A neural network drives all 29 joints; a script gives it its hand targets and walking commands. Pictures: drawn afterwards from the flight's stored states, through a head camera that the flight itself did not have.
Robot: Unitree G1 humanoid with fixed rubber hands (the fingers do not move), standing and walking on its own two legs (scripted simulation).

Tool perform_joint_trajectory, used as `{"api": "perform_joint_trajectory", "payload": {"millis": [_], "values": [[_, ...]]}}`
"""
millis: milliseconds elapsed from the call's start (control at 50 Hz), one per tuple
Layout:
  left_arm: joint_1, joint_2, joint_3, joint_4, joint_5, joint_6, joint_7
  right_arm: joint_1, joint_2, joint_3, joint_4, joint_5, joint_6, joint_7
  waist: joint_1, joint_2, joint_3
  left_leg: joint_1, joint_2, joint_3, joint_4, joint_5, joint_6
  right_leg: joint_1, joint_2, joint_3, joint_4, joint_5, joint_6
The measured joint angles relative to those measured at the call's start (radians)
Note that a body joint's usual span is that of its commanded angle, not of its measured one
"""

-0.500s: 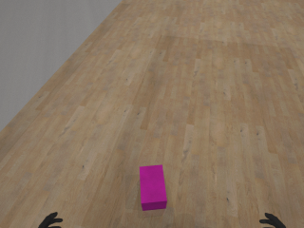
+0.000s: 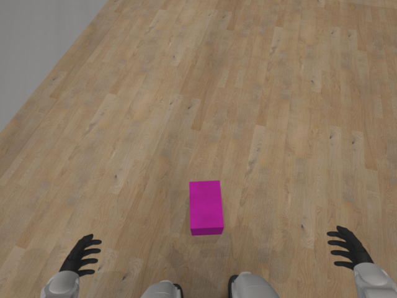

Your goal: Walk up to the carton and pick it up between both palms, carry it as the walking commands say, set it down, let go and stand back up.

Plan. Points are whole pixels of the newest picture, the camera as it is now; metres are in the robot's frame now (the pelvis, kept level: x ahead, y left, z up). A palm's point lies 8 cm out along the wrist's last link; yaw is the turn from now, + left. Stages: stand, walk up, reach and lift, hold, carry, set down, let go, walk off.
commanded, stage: reach and lift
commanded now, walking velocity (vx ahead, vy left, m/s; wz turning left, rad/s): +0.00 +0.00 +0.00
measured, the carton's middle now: (205, 208) +0.46 -0.02 -0.68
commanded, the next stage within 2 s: none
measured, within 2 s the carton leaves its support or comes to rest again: neither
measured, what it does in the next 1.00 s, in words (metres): lowers itself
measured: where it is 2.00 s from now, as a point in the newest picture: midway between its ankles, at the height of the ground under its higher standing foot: outside the picture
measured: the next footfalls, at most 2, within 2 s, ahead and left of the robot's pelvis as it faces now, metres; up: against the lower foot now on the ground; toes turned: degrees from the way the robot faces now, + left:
none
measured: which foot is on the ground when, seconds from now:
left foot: down 0.00-1.00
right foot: down 0.00-1.00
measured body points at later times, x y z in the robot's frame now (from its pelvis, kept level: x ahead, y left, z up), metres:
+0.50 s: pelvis -0.02 +0.00 -0.05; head +0.14 +0.00 +0.37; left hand +0.30 +0.24 -0.15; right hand +0.28 -0.25 -0.15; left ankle +0.01 +0.13 -0.73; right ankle +0.03 -0.13 -0.73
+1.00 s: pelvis -0.06 +0.00 -0.09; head +0.21 -0.01 +0.26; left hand +0.43 +0.17 -0.20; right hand +0.42 -0.19 -0.20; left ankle +0.01 +0.13 -0.73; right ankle +0.03 -0.13 -0.73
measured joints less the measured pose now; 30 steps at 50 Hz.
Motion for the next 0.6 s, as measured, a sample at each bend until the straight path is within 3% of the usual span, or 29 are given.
{"api": "perform_joint_trajectory", "payload": {"millis": [360,600], "values": [[-0.217,-0.010,0.009,0.053,-0.034,-0.018,0.028,-0.179,0.092,0.060,0.000,0.066,-0.001,-0.074,0.001,-0.015,-0.174,-0.420,0.009,-0.015,0.268,-0.100,-0.010,-0.421,0.002,0.002,0.268,-0.100,-0.009],[-0.535,-0.048,0.031,0.113,-0.073,0.050,0.065,-0.507,0.101,0.038,0.083,0.090,0.058,-0.084,-0.004,-0.017,-0.173,-0.679,-0.003,-0.013,0.374,-0.066,0.002,-0.677,-0.011,0.014,0.368,-0.062,-0.004]]}}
